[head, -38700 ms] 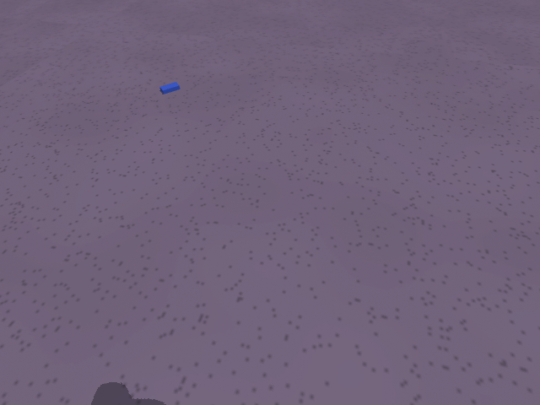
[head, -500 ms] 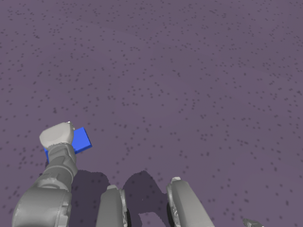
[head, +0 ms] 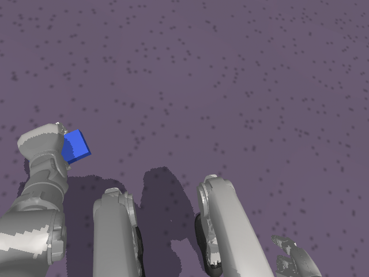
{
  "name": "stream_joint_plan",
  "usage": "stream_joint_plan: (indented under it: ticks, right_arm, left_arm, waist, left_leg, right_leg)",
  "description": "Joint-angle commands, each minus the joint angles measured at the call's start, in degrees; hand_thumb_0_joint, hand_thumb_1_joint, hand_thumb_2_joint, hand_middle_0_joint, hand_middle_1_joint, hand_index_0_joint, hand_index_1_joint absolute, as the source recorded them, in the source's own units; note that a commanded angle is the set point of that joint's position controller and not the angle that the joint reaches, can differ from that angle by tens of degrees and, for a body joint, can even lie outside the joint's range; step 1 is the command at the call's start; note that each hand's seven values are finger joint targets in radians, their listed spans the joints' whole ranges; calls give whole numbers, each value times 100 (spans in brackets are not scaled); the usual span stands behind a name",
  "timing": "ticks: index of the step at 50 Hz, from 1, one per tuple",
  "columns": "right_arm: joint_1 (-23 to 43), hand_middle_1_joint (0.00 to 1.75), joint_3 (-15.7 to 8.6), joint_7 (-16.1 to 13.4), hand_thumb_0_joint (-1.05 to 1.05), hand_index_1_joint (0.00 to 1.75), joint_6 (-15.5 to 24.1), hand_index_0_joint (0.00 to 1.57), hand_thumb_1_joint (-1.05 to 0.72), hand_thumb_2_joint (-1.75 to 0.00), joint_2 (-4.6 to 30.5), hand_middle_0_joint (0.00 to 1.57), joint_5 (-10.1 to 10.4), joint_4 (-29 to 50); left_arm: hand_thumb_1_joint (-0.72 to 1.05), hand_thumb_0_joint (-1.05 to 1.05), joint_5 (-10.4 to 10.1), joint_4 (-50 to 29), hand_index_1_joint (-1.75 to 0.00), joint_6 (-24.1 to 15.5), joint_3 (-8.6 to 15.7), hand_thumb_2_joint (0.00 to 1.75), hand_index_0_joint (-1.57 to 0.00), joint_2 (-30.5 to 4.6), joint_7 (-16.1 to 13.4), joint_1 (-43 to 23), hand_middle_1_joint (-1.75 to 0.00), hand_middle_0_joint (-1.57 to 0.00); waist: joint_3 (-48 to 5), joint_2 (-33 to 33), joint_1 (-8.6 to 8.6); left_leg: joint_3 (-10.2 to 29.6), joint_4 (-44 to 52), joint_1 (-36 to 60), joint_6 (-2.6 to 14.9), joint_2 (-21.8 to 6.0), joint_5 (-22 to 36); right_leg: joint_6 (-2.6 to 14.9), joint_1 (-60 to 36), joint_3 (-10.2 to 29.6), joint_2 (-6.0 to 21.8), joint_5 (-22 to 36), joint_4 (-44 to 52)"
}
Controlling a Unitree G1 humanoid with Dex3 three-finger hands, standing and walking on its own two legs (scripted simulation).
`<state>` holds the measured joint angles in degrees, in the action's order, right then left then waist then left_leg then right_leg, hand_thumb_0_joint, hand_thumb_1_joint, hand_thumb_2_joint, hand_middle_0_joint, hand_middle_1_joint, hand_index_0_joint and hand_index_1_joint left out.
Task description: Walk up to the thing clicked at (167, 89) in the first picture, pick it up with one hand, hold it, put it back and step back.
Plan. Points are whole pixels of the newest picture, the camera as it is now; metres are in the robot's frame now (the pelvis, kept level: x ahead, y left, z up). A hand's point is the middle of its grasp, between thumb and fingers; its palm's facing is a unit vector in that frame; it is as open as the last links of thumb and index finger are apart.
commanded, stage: crouch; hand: left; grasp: from above
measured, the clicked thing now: (59, 152) +0.42 +0.28 -0.20
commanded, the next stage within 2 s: lower in 0.70 s
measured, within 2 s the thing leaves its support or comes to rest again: rests again in 1.80 s
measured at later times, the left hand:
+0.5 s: hand (68, 156) +0.43 +0.28 -0.26, palm faces -0.41 -0.17 -0.89, open 9.3 cm
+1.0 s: hand (73, 158) +0.43 +0.28 -0.31, palm faces -0.44 -0.18 -0.88, open 9.4 cm
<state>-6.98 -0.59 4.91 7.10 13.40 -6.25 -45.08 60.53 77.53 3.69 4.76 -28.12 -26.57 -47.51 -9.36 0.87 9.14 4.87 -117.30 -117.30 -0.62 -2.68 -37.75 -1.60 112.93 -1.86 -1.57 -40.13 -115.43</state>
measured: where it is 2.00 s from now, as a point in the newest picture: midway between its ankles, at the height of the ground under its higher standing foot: (173, 261)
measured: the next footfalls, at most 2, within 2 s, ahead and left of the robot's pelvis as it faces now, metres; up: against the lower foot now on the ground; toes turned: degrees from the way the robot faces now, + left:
none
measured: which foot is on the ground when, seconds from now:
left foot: down 0.00-1.00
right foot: down 0.00-1.00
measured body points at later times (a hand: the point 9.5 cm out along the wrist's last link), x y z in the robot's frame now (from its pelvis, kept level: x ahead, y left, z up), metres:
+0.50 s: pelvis -0.01 +0.00 -0.09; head +0.22 +0.03 +0.30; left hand +0.44 +0.28 -0.21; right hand +0.04 -0.27 -0.21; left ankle +0.08 +0.13 -0.41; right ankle +0.08 -0.13 -0.41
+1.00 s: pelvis -0.01 +0.00 -0.12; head +0.24 +0.05 +0.25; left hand +0.45 +0.29 -0.26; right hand +0.04 -0.27 -0.23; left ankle +0.08 +0.13 -0.41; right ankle +0.08 -0.13 -0.41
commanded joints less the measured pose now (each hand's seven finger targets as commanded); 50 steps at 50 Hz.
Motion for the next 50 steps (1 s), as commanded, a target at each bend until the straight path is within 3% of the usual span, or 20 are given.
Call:
stream_joint_plan:
  ticks: [1,4,7,8,10,12,13,14,19,21,23,30,32,37,38,41,44,47,49,50]
  right_arm:
    - [-1126,30,-387,-15,0,30,61,20,-87,-89,1239,20,-21,56]
    - [-1084,30,-333,34,0,30,65,20,-88,-89,1207,20,-57,41]
    - [-1068,30,-314,67,0,30,56,20,-88,-89,1243,20,-76,61]
    - [-1070,30,-302,80,0,30,47,20,-88,-89,1242,20,-81,72]
    - [-1074,30,-282,108,0,30,51,20,-87,-89,1247,20,-109,42]
    - [-1081,30,-285,122,0,30,50,20,-88,-89,1261,20,-111,37]
    - [-1082,30,-260,125,0,30,38,20,-88,-89,1263,20,-115,28]
    - [-1097,30,-228,147,0,30,43,20,-88,-89,1247,20,-141,34]
    - [-1053,30,-216,175,0,30,66,20,-87,-89,1332,20,-165,-41]
    - [-1093,30,-166,200,0,30,85,20,-88,-89,1323,20,-209,-67]
    - [-1143,30,-126,223,0,30,105,20,-88,-89,1367,20,-236,-98]
    - [-1128,30,-33,293,0,30,121,20,-88,-89,1365,20,-279,-133]
    - [-1136,30,-26,329,0,30,124,20,-88,-89,1392,20,-299,-131]
    - [-1118,30,9,372,0,30,124,20,-88,-89,1444,20,-303,-129]
    - [-1133,30,29,394,0,30,126,20,-89,-89,1409,20,-300,-136]
    - [-1146,30,29,424,0,30,126,20,-89,-89,1467,20,-278,-134]
    - [-1195,30,88,478,0,30,132,20,-89,-89,1497,20,-315,-133]
    - [-1136,30,145,502,0,30,168,20,-89,-90,1578,20,-330,-115]
    - [-1102,30,191,528,0,30,178,20,-89,-90,1535,20,-353,-85]
    - [-1163,30,198,531,0,30,190,20,-89,-89,1615,20,-368,-70]
  left_arm:
    - [66,0,76,-923,-40,-39,183,50,-108,-1585,-283,-2341,-42,-106]
    - [64,0,32,-441,-39,-58,124,46,-106,-1481,-259,-2154,-40,-105]
    - [63,0,57,-558,-38,-101,238,45,-106,-1808,-230,-2250,-39,-104]
    - [64,0,65,-413,-37,-97,242,44,-106,-1764,-230,-2120,-39,-105]
    - [66,0,30,-315,-39,-122,198,46,-107,-1688,-229,-2261,-40,-106]
    - [65,0,58,-438,-38,-186,315,44,-107,-1957,-242,-2527,-39,-105]
    - [65,0,89,-265,-38,-182,355,43,-106,-2008,-250,-2389,-40,-104]
    - [67,0,110,-9,-40,-176,324,44,-108,-1894,-252,-2227,-42,-106]
    - [68,0,165,-17,-41,-275,456,44,-108,-2172,-315,-2524,-43,-105]
    - [68,0,182,284,-41,-295,385,44,-108,-2030,-317,-2478,-43,-106]
    - [69,0,190,181,-40,-347,509,43,-109,-2272,-345,-2646,-43,-107]
    - [74,0,199,201,-44,-435,615,47,-112,-2536,-412,-2660,-46,-109]
    - [75,0,239,432,-43,-436,585,48,-113,-2457,-412,-2533,-45,-111]
    - [76,0,249,343,-45,-451,644,51,-114,-2632,-442,-2465,-46,-113]
    - [75,0,248,439,-45,-436,565,52,-114,-2428,-436,-2419,-46,-113]
    - [69,0,202,197,-43,-452,611,51,-111,-2502,-457,-2596,-43,-111]
    - [62,0,255,628,-43,-466,453,47,-105,-2399,-405,-2457,-44,-104]
    - [61,0,244,544,-42,-577,589,46,-105,-2683,-434,-2502,-42,-104]
    - [63,0,310,607,-44,-625,520,47,-107,-2611,-478,-2508,-45,-106]
    - [65,0,325,552,-46,-648,618,49,-107,-2615,-528,-2535,-47,-106]
  waist:
    - [-4068,1423,96]
    - [-3627,1214,170]
    - [-3856,1350,59]
    - [-3845,1260,44]
    - [-3691,1144,164]
    - [-3838,1341,121]
    - [-3799,1284,80]
    - [-3511,1179,152]
    - [-3584,1318,116]
    - [-3300,1163,245]
    - [-3394,1197,239]
    - [-3498,1305,194]
    - [-3248,1292,266]
    - [-3331,1416,214]
    - [-3175,1394,260]
    - [-3292,1501,244]
    - [-2913,1179,436]
    - [-2957,1354,328]
    - [-2927,1481,387]
    - [-2960,1432,429]
  left_leg:
    - [-316,929,3170,108,90,1167]
    - [-307,736,2735,129,86,951]
    - [-362,521,2615,135,94,1031]
    - [-374,461,2546,139,97,1062]
    - [-366,291,2331,164,78,1041]
    - [-381,183,2221,156,91,1010]
    - [-385,134,2150,154,85,996]
    - [-381,89,1989,169,94,921]
    - [-368,-111,1823,166,100,730]
    - [-339,-198,1629,176,96,588]
    - [-310,-295,1638,181,93,687]
    - [-338,-619,1378,191,79,768]
    - [-306,-634,1223,187,81,611]
    - [-266,-721,1230,179,70,696]
    - [-283,-746,1247,174,62,726]
    - [-239,-786,1307,170,59,852]
    - [-200,-944,1021,212,35,853]
    - [-169,-983,1030,196,42,830]
    - [-165,-1024,1094,173,26,823]
    - [-143,-1036,1188,175,40,857]
  right_leg:
    - [385,-1350,-429,-105,1482,1059]
    - [377,-1140,-437,-121,1309,897]
    - [376,-1179,-433,-150,1363,722]
    - [368,-1208,-435,-155,1395,681]
    - [350,-1094,-450,-174,1418,576]
    - [368,-1020,-447,-185,1357,429]
    - [364,-1024,-458,-193,1334,377]
    - [354,-944,-471,-187,1278,376]
    - [381,-596,-530,-216,1015,116]
    - [371,-474,-566,-221,903,60]
    - [365,-508,-592,-213,1016,-48]
    - [339,-594,-606,-272,1104,-250]
    - [354,-447,-668,-278,949,-328]
    - [351,-411,-718,-314,1057,-460]
    - [355,-392,-730,-305,1115,-467]
    - [359,-326,-771,-309,1261,-560]
    - [318,-368,-800,-341,1329,-551]
    - [329,-289,-826,-338,1273,-676]
    - [334,-299,-850,-358,1291,-725]
    - [327,-270,-893,-348,1322,-730]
